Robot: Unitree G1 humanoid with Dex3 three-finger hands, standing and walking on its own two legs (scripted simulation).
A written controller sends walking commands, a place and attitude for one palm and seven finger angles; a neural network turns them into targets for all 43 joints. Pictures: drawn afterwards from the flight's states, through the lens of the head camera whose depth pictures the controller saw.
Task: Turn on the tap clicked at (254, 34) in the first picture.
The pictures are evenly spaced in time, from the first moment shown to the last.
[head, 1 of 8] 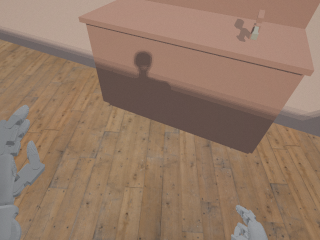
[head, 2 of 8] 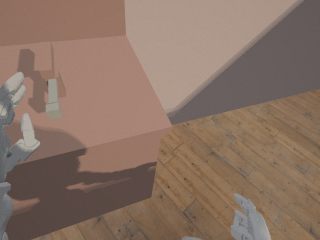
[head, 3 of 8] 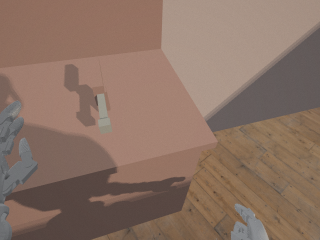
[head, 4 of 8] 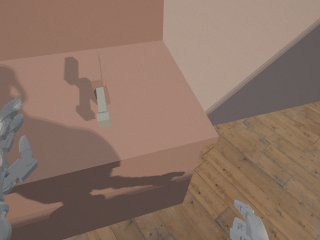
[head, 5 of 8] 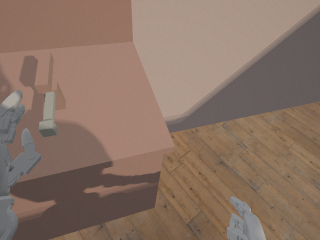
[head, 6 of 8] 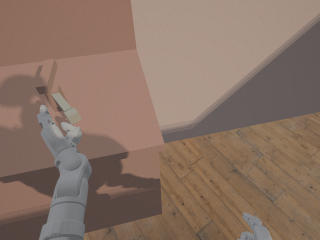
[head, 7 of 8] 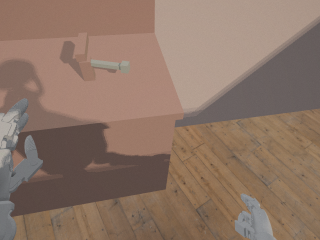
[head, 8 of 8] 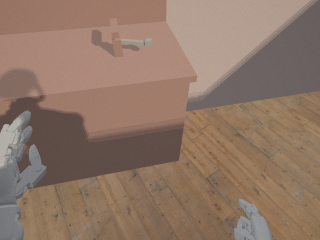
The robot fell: no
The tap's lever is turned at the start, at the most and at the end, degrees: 0 70 70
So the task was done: yes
